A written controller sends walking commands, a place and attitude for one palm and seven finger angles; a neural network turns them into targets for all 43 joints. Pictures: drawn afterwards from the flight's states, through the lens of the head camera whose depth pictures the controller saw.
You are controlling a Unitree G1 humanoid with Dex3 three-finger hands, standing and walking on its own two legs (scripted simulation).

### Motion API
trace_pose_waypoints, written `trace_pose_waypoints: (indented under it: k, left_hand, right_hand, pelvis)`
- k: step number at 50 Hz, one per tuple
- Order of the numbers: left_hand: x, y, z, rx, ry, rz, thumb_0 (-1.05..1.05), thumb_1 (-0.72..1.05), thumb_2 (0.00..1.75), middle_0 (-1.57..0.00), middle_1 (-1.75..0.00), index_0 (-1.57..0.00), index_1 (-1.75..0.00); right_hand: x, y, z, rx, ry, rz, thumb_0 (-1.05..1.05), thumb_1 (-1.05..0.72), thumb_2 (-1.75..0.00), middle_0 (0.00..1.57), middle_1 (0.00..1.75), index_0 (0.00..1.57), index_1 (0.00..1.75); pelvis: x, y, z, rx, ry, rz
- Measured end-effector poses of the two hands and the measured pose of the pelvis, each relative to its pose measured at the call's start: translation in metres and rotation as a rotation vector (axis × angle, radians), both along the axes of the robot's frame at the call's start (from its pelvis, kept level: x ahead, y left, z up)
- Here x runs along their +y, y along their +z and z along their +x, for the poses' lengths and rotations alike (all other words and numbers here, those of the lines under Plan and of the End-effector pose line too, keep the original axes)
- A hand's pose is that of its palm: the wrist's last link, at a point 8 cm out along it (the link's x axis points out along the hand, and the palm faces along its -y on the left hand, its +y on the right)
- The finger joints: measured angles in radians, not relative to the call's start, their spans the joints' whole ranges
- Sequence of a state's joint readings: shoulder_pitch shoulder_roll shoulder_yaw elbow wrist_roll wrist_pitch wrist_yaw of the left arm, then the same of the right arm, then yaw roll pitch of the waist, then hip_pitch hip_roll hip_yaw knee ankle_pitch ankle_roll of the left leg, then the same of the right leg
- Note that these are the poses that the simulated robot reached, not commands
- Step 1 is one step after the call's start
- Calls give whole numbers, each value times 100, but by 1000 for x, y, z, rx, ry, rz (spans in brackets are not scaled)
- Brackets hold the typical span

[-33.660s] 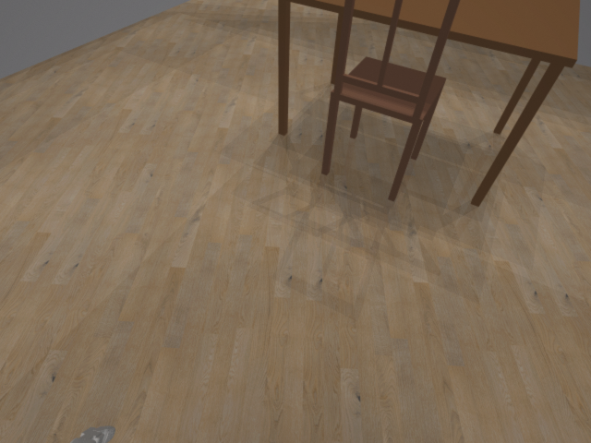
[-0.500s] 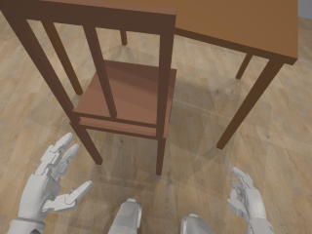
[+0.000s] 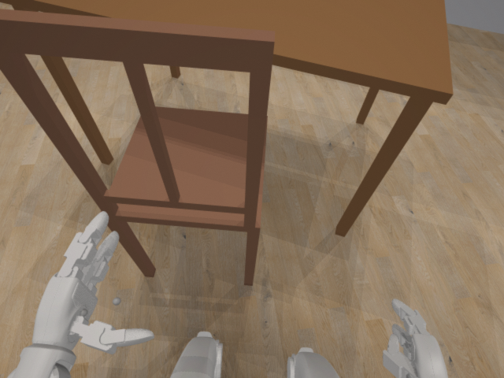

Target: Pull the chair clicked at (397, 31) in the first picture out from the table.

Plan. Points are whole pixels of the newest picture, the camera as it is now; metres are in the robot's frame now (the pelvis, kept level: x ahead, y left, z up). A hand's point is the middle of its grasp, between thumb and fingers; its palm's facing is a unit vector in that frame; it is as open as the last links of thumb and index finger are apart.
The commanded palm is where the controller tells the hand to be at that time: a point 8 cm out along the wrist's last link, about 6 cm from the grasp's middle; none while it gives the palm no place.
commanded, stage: raise the hand toward the chair's back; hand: left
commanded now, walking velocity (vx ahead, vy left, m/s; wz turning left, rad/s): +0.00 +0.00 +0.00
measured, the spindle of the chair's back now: (158, 146) +0.49 +0.20 +0.05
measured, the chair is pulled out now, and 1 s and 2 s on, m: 0.19 0.19 0.19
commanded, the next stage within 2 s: aim the fingers beside a spindle in 0.98 s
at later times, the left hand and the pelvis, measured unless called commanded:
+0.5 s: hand (96, 276) +0.25 +0.23 +0.06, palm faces -0.02 -1.00 -0.05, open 16.9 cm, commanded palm +0.23 +0.28 +0.06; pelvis +0.01 +0.02 +0.01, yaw +0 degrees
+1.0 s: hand (109, 268) +0.26 +0.21 +0.06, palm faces -0.02 -1.00 -0.06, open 16.9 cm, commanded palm +0.24 +0.27 +0.06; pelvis +0.02 +0.01 +0.01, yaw +0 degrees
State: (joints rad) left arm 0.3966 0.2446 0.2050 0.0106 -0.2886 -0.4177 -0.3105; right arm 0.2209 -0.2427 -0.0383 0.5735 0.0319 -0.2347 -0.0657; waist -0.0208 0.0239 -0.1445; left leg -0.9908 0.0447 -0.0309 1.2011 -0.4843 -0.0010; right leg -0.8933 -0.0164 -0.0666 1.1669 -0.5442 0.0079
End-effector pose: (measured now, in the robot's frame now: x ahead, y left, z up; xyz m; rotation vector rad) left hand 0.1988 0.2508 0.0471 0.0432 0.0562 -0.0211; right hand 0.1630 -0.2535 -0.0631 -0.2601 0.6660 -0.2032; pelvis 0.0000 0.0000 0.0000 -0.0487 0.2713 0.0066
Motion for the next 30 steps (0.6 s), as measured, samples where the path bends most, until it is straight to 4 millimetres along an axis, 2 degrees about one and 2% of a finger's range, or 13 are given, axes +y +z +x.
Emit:
trace_pose_waypoints:
  k: [7,14,20,30]
  left_hand:
    - [11,6,6,-2,4,0,-1,-37,36,-8,-10,-7,-10]
    - [21,9,11,6,7,4,-1,-46,32,-7,-9,-6,-8]
    - [27,13,19,0,4,13,-2,-49,31,-6,-8,-6,-8]
    - [31,13,34,19,-2,8,-2,-50,31,-6,-8,-6,-8]
  right_hand:
    - [29,12,22,-46,69,28,1,-90,-90,20,30,20,30]
    - [48,15,28,-41,111,47,1,-90,-90,20,30,21,30]
    - [48,12,21,-5,107,42,1,-90,-90,21,30,21,30]
    - [32,11,3,54,55,18,1,-90,-90,20,30,21,30]
  pelvis:
    - [8,5,2,-8,8,-12]
    - [14,7,5,-14,11,-19]
    - [18,9,8,-15,12,-21]
    - [18,14,12,-11,5,-17]
